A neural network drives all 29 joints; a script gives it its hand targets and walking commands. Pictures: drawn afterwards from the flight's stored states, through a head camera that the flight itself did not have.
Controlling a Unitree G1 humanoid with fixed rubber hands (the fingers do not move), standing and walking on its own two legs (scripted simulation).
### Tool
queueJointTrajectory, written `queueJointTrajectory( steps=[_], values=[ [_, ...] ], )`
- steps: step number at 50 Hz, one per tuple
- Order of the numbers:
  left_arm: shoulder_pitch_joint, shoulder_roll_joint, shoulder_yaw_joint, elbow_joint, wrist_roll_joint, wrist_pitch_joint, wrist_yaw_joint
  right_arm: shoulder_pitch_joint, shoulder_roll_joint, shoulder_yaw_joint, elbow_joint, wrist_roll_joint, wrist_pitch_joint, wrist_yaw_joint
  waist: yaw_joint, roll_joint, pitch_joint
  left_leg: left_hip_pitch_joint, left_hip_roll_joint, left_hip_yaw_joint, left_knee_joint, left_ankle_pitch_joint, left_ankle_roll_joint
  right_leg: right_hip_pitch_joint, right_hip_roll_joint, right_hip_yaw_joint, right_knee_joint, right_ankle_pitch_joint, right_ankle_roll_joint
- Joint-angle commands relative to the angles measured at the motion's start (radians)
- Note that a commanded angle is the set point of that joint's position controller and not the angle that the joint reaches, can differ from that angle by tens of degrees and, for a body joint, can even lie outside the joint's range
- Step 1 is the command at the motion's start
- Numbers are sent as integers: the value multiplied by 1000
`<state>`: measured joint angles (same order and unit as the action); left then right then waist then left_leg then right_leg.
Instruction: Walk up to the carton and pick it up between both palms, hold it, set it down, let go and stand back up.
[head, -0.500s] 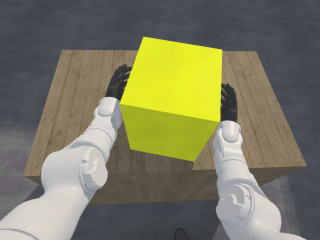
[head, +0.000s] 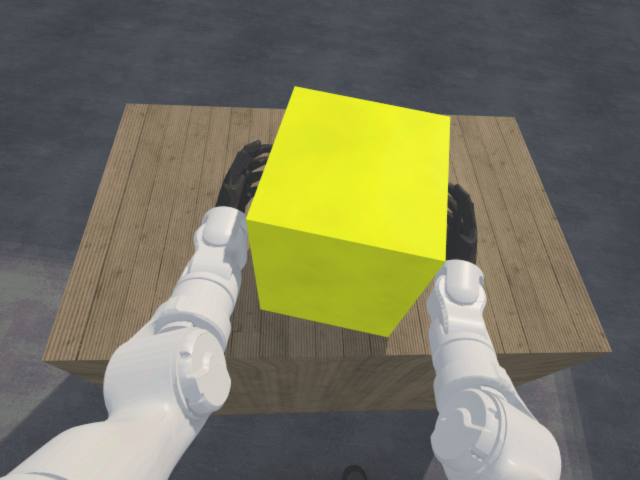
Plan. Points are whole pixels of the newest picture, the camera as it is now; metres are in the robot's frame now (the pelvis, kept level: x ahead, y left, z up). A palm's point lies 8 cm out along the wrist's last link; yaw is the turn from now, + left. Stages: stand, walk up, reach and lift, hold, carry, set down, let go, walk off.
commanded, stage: reach and lift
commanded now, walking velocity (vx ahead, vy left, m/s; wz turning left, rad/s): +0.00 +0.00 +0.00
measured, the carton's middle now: (345, 223) +0.44 -0.06 +0.00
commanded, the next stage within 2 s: none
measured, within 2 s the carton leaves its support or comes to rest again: leaves its support in 1.16 s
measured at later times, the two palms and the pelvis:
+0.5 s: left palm (236, 203) +0.45 +0.09 +0.04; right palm (457, 250) +0.38 -0.19 +0.03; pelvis +0.00 +0.00 +0.00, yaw +0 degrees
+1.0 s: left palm (231, 214) +0.43 +0.09 +0.04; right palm (456, 254) +0.37 -0.19 +0.03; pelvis -0.01 +0.00 +0.00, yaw +1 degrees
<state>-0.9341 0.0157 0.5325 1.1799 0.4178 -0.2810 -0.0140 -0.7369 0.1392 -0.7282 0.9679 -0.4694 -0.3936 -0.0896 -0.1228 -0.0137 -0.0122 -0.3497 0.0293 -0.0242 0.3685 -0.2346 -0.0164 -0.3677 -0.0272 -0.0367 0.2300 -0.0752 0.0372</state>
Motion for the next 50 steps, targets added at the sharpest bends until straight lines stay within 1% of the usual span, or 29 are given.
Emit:
queueJointTrajectory(
  steps=[1, 9, 15, 20, 24, 26, 34, 36, 39, 44, 45, 46, 47, 50],
  values=[
    [-355, -466, -191, 35, 57, 22, -75, -437, 409, 270, 41, -92, -22, 138, -1, 75, -545, 78, -36, 127, -13, 407, -62, 367, 50, -100, 106, 428, -18],
    [-348, -482, -191, 18, 63, 36, -74, -435, 415, 267, 28, -93, -16, 137, 1, 78, -542, 79, -32, 129, -18, 409, -60, 372, 52, -102, 104, 433, -21],
    [-356, -487, -189, 12, 65, 30, -75, -437, 422, 278, 27, -92, -21, 135, 1, 67, -542, 53, -35, 129, -26, 392, -55, 394, 48, -99, 105, 451, -17],
    [-372, -509, -209, -2, 65, 1, -69, -453, 437, 293, 29, -95, -55, 129, 1, 73, -584, 48, -35, 129, -26, 413, -57, 417, 49, -95, 111, 494, -16],
    [-383, -526, -227, -2, 60, -26, -63, -467, 432, 300, 48, -101, -87, 122, -3, 60, -610, 50, -33, 127, -23, 433, -57, 423, 52, -98, 111, 522, -15],
    [-376, -535, -239, 1, 60, -36, -60, -472, 429, 308, 61, -96, -102, 119, 1, 69, -617, 64, -32, 127, -17, 458, -63, 417, 53, -96, 109, 533, -17],
    [-362, -559, -295, -16, 30, -48, -57, -486, 426, 372, 67, -64, -120, 103, 1, 57, -638, 43, -37, 124, -24, 466, -62, 458, 52, -90, 105, 577, -16],
    [-371, -565, -316, -39, 18, -52, -57, -493, 429, 394, 56, -49, -123, 100, 1, 56, -659, 46, -38, 122, -22, 476, -63, 468, 54, -88, 109, 593, -13],
    [-374, -575, -339, -45, 5, -53, -56, -500, 425, 414, 55, -36, -121, 98, 1, 67, -667, 46, -38, 118, -21, 476, -67, 464, 56, -88, 104, 581, -15],
    [-393, -575, -369, -57, -19, -56, -58, -522, 436, 457, 43, -9, -115, 92, 5, 59, -687, 21, -43, 115, -24, 454, -62, 497, 51, -79, 108, 594, -14],
    [-398, -579, -378, -64, -28, -58, -58, -525, 435, 467, 32, -5, -116, 91, 2, 54, -699, 20, -43, 112, -25, 452, -61, 501, 52, -80, 111, 600, -13],
    [-402, -577, -377, -55, -29, -60, -59, -534, 438, 470, 33, -2, -114, 90, 6, 52, -700, 9, -45, 114, -26, 438, -60, 504, 51, -76, 111, 596, -12],
    [-408, -583, -388, -62, -36, -63, -58, -533, 439, 478, 31, 2, -114, 89, 1, 58, -705, 15, -45, 111, -27, 437, -61, 502, 52, -80, 111, 588, -11],
    [-430, -588, -411, -64, -61, -71, -56, -553, 449, 500, 18, 18, -114, 89, 3, 56, -733, 21, -44, 108, -24, 429, -61, 492, 52, -78, 109, 568, -14]
  ],
)
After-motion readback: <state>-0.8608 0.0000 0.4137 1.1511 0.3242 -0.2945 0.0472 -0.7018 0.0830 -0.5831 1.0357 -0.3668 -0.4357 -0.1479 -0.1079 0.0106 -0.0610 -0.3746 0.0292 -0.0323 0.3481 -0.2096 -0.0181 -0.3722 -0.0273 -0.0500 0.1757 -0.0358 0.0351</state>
